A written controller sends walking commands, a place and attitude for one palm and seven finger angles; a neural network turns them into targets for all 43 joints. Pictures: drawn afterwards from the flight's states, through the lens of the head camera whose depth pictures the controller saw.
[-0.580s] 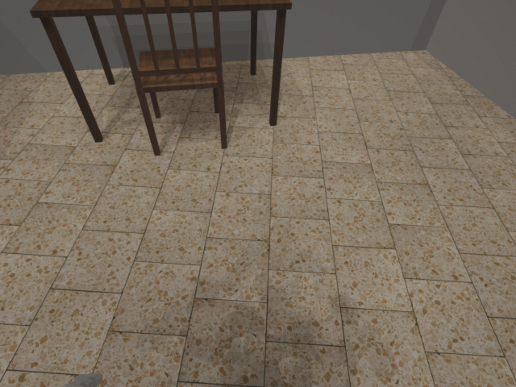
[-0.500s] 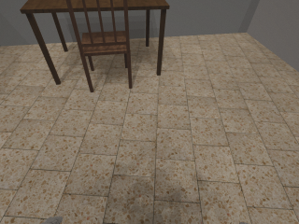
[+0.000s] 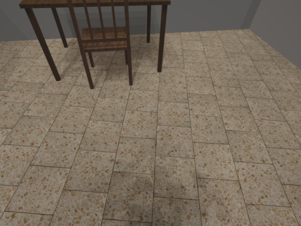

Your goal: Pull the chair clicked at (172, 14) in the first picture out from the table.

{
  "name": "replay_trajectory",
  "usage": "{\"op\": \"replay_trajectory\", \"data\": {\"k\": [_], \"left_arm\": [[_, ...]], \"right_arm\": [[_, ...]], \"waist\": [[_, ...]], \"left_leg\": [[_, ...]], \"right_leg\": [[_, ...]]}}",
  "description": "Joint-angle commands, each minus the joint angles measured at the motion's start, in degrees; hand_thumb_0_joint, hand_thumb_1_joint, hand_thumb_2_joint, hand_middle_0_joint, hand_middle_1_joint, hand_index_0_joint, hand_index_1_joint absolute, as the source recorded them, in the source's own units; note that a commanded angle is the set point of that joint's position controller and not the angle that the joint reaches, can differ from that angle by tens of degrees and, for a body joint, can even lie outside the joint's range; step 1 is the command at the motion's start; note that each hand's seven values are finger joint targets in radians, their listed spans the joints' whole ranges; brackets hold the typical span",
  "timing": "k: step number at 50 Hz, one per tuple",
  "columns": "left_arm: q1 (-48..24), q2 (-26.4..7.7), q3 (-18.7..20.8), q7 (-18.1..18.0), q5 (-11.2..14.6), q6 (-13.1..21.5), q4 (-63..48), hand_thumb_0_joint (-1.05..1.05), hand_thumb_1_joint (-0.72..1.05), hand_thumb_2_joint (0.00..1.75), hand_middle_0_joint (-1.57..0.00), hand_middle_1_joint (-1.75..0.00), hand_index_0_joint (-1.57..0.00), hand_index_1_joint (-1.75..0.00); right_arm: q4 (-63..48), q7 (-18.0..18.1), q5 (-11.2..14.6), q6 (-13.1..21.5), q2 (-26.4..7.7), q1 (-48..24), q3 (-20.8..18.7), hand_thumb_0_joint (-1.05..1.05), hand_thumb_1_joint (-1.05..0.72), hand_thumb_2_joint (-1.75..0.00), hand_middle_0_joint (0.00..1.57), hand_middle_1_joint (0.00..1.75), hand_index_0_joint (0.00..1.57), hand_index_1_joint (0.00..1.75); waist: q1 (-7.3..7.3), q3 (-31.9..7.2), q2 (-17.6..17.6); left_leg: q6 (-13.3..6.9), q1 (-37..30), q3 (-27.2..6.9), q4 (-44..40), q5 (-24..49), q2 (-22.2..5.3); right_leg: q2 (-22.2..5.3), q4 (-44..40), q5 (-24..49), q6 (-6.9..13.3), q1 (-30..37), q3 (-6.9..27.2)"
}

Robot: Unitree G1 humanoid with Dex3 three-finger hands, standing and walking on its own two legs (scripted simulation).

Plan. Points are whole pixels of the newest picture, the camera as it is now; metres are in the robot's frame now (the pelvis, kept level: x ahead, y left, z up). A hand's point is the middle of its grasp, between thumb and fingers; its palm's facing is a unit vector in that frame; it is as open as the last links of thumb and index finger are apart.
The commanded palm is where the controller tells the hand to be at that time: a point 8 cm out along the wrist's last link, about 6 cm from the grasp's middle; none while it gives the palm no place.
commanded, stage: stand and wait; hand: left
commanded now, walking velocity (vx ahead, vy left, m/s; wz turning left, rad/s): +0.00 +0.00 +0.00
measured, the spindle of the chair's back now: (100, 16) +1.52 +0.47 -0.08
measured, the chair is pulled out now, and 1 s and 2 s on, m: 0.00 0.00 0.00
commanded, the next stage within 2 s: look at it before walking up in 0.24 s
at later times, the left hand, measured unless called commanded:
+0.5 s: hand out of the picture +0.07 +0.24 -0.16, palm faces -0.03 -0.95 -0.32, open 7.3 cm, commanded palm none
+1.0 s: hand out of the picture +0.07 +0.24 -0.16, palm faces -0.02 -0.94 -0.33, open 7.3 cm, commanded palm none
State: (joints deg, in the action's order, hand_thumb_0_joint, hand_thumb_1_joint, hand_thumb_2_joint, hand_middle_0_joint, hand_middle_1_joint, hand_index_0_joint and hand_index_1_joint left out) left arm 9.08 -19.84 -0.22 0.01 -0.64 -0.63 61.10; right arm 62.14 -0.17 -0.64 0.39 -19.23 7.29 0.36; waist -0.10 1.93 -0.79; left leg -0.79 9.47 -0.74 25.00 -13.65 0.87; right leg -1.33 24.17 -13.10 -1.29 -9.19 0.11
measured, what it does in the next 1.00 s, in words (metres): stands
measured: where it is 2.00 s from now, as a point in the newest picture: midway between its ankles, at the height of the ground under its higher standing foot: (144, 204)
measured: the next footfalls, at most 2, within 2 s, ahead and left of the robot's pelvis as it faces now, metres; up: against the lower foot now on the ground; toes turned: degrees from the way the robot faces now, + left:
right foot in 1.70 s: +0.40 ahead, -0.09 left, +0.00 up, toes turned -3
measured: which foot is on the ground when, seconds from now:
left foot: down 0.00-1.00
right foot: down 0.00-1.00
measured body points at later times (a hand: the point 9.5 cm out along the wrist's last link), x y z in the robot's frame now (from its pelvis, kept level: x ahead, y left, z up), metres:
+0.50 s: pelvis +0.00 +0.00 +0.00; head +0.00 +0.00 +0.45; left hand +0.08 +0.29 -0.13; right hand +0.07 -0.30 -0.13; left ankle +0.00 +0.11 -0.74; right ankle +0.00 -0.13 -0.74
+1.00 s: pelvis +0.00 -0.01 +0.00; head +0.01 +0.00 +0.45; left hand +0.07 +0.29 -0.13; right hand +0.08 -0.30 -0.13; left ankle +0.00 +0.11 -0.74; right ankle +0.00 -0.13 -0.74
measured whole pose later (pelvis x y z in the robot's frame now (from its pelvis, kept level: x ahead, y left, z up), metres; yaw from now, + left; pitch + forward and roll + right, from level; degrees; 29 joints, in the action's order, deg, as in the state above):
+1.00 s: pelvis +0.00 -0.01 +0.00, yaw +0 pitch -2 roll +0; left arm 8.2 -19.6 -0.2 -0.1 -0.7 -0.1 62.5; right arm 63.9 -0.2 -0.5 0.7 -18.9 6.3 0.7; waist 0.0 1.6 -0.6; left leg -0.1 7.9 -0.9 21.8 -12.2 0.3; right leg -0.8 21.3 -11.8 -0.8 -7.8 -0.1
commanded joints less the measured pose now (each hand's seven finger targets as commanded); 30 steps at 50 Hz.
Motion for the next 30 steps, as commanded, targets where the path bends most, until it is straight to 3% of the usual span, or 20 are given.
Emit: {"op": "replay_trajectory", "data": {"k": [1, 17, 30], "left_arm": [[-3.02, -11.25, 2.02, -0.8, 0.1, 1.84, -3.68, 0.0, 0.9, 0.9, -0.2, -0.3, -0.2, -0.3], [-3.65, -11.21, 1.98, -0.73, -0.01, 1.85, -2.8, 0.0, 0.9, 0.9, -0.2, -0.3, -0.2, -0.3], [-3.19, -11.07, 1.95, -0.69, -0.01, 1.91, -2.56, 0.0, 0.9, 0.9, -0.2, -0.3, -0.2, -0.3]], "right_arm": [[-3.62, 0.76, 0.24, 1.33, -11.82, -4.13, -2.55, 0.0, -0.9, -0.9, 0.2, 0.3, 0.2, 0.3], [-2.07, 0.64, 0.18, 1.3, -11.74, -3.44, -2.41, 0.0, -0.9, -0.9, 0.2, 0.3, 0.2, 0.3], [-1.99, 0.72, 0.24, 1.48, -11.78, -3.71, -2.29, 0.0, -0.9, -0.9, 0.2, 0.3, 0.2, 0.3]], "waist": [[0.24, -3.63, 0.47], [0.17, -1.99, 0.23], [0.26, -3.17, 0.77]], "left_leg": [[-1.52, -0.09, -5.53, -5.14, 8.07, -6.96], [-1.16, 0.5, -5.92, -6.81, 6.22, -7.06], [-1.19, -1.1, -5.7, -6.8, 8.83, -7.37]], "right_leg": [[-5.58, -4.03, 6.32, 2.81, 0.96, 5.12], [-5.52, -5.56, 3.51, 2.69, 0.15, 5.51], [-5.65, -5.52, 6.32, 2.62, 0.8, 5.19]]}}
